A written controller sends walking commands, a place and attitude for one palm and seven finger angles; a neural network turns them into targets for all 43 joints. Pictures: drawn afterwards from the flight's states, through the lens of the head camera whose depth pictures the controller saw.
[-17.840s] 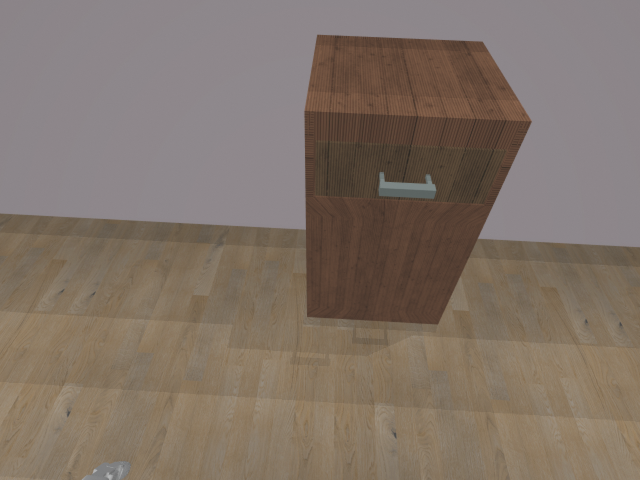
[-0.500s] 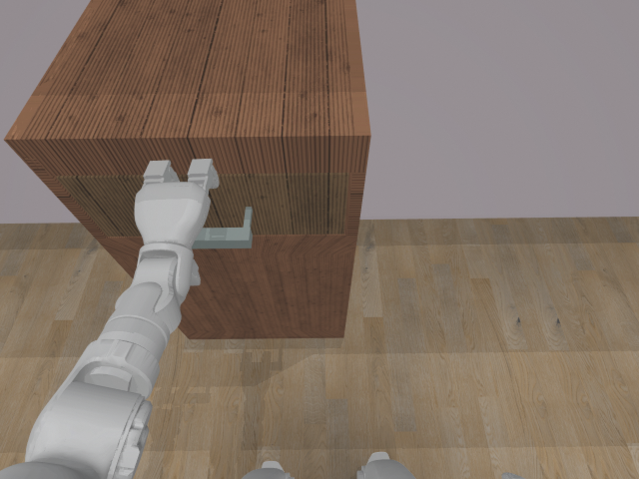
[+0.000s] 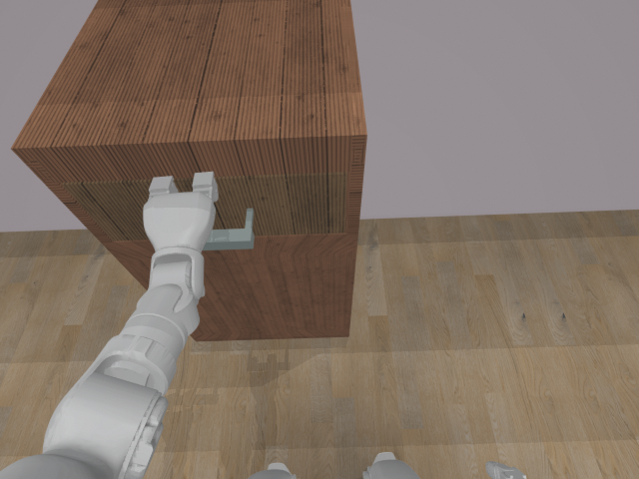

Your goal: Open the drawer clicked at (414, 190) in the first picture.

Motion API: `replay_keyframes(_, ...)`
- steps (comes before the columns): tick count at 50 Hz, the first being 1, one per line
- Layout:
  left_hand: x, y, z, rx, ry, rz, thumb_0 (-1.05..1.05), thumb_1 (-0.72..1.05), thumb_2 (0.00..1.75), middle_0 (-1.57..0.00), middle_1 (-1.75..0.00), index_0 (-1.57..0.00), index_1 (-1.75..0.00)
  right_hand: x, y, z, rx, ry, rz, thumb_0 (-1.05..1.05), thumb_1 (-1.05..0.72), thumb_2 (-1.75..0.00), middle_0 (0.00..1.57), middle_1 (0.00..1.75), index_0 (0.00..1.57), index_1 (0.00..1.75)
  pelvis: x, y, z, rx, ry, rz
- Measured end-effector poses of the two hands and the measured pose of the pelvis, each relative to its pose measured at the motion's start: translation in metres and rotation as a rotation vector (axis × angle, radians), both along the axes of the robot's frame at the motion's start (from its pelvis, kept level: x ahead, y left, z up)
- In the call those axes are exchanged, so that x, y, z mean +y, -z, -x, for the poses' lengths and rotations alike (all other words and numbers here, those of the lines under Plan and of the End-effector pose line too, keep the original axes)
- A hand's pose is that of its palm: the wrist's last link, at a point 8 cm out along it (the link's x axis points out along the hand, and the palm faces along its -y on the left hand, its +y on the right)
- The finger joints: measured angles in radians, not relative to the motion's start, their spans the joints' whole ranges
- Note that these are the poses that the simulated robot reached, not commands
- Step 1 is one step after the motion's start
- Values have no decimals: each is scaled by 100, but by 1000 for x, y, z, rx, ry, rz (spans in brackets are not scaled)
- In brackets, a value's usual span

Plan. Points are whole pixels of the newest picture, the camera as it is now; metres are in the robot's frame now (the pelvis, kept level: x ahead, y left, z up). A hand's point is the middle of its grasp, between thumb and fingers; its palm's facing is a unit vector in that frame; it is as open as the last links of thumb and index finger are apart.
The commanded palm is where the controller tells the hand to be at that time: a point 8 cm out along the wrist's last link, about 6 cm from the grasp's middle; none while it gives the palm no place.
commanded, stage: move the hooked fingers above the handle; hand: left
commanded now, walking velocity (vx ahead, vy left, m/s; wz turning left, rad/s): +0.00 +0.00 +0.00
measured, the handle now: (214, 228) +0.50 +0.18 -0.05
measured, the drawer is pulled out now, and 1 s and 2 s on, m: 0.00 0.00 0.00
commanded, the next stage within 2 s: none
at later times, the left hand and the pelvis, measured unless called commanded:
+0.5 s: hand (201, 235) +0.45 +0.18 +0.00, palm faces +0.02 +0.05 -1.00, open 13.8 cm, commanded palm +0.42 +0.19 +0.06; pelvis +0.00 +0.00 +0.00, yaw +0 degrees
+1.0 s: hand (192, 236) +0.45 +0.19 +0.00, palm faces +0.05 +0.04 -1.00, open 13.8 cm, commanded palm +0.41 +0.19 +0.06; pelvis +0.01 -0.01 +0.00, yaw +0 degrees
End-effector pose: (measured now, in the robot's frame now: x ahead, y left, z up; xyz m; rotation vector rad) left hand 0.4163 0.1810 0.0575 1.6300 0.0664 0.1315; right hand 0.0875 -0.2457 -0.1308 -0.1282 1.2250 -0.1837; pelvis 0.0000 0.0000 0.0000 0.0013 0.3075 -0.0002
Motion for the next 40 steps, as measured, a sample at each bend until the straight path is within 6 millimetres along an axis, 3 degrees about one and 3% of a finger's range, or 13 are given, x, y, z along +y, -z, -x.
replay_keyframes(3,23,10,10,149,-120,37,0,-49,31,-34,-123,-32,-120,4,-6,11,21,27,-7,0,-91,-90,20,30,20,30,-2,-8,-1,-19,-2,-2)
replay_keyframes(6,26,9,13,219,-62,105,-1,-49,31,-34,-122,-32,-120,0,-15,19,27,20,37,0,-91,-90,20,30,20,30,-5,-13,-2,-37,-24,1)
replay_keyframes(13,-27,-12,-2,69,312,129,-1,-49,31,-33,-121,-32,-120,-25,-19,27,32,-11,141,0,-90,-90,20,30,20,30,-4,-2,-2,-10,-58,18)
replay_keyframes(19,-37,-6,-13,-99,235,124,-1,-49,31,-39,-128,-32,-120,-29,-6,29,38,3,112,0,-91,-90,20,30,20,30,-2,8,1,32,-21,11)
replay_keyframes(23,-25,4,-10,-45,97,24,0,-49,31,-38,-127,-32,-121,-19,1,30,51,28,53,0,-91,-90,20,30,20,30,-3,5,3,25,-1,1)
replay_keyframes(27,5,6,-5,86,-66,28,0,-49,31,-35,-124,-32,-121,-8,-4,30,45,59,20,0,-91,-90,20,30,20,30,-6,-5,3,1,4,-4)
replay_keyframes(31,18,-2,-2,169,-40,69,0,-49,31,-34,-122,-32,-121,-8,-14,29,28,44,43,0,-91,-90,20,30,20,30,-9,-11,0,-22,-21,1)
replay_keyframes(37,-23,-4,-2,142,240,120,-1,-49,31,-33,-121,-32,-120,-22,-19,22,16,-7,108,0,-90,-90,20,30,20,30,-9,-6,-4,-13,-52,13)
replay_keyframes(40,-39,0,-5,64,290,159,-1,-49,31,-32,-120,-32,-120,-28,-15,17,6,-7,118,0,-91,-90,20,30,20,30,-7,1,-5,9,-40,13)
